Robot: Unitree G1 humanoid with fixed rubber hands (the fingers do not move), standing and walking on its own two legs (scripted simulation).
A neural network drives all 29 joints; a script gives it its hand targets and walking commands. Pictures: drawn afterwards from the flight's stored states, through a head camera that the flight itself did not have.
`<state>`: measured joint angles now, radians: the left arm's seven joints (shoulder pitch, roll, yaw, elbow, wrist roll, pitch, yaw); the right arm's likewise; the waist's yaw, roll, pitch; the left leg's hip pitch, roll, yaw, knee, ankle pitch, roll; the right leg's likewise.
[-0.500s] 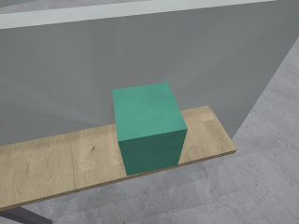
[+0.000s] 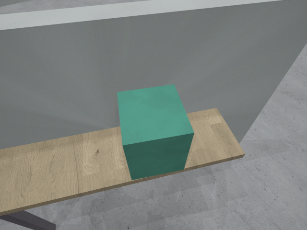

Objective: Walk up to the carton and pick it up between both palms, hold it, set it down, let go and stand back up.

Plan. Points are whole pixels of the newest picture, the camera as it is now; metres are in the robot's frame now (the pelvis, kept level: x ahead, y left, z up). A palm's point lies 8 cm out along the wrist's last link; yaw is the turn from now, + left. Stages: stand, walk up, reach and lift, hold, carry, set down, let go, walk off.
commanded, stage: stand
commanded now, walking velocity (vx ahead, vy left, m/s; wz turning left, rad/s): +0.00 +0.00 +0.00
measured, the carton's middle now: (152, 133) +0.44 +0.04 -0.08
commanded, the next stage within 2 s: none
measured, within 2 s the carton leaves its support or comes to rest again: neither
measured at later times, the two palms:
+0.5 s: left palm out of the picture -0.03 +0.20 -0.15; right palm out of the picture -0.03 -0.20 -0.14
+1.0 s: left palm out of the picture -0.04 +0.19 -0.15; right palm out of the picture -0.03 -0.20 -0.14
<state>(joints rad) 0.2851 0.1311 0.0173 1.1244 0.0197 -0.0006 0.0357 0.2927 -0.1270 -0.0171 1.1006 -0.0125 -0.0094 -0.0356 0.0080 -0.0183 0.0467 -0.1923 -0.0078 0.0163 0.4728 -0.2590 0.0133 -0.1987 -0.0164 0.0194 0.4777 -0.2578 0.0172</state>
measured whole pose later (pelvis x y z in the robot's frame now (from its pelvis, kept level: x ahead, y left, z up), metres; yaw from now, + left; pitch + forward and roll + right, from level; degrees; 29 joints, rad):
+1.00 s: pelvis +0.00 +0.00 +0.00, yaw +0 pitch -1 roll +0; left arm 0.31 0.10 0.01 1.17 0.02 0.00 0.04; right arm 0.33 -0.08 -0.01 1.14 -0.01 -0.01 -0.04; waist 0.01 -0.01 0.04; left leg -0.18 -0.01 0.01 0.44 -0.24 0.01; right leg -0.18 -0.01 0.01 0.45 -0.24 0.02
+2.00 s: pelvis +0.00 +0.00 +0.00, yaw +0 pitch -1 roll +0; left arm 0.33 0.09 0.01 1.17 0.01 -0.01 0.04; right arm 0.36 -0.09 -0.01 1.14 -0.01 -0.02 -0.04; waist 0.01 -0.01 0.04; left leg -0.17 -0.01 0.01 0.43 -0.24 0.01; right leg -0.18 -0.02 0.02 0.43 -0.24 0.02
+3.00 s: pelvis +0.01 +0.00 +0.00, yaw +0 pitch -1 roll +0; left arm 0.33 0.10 0.01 1.18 0.01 -0.01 0.04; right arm 0.35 -0.08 0.00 1.14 -0.01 -0.02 -0.04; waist 0.01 -0.01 0.04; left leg -0.16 -0.01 0.01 0.42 -0.24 0.01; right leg -0.16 -0.02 0.01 0.42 -0.24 0.02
